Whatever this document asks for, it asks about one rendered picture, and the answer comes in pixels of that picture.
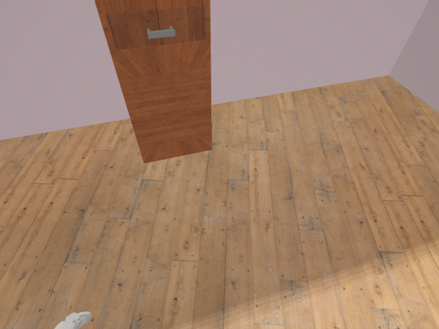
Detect robot left hand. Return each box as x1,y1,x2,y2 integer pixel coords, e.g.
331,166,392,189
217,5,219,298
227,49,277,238
54,312,91,329

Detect handle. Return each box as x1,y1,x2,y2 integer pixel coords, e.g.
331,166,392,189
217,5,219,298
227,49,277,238
147,26,176,39

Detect drawer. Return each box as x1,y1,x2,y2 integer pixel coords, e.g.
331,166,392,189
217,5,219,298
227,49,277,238
106,5,205,51

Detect cabinet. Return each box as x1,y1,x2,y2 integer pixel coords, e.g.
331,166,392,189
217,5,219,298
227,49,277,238
95,0,212,164

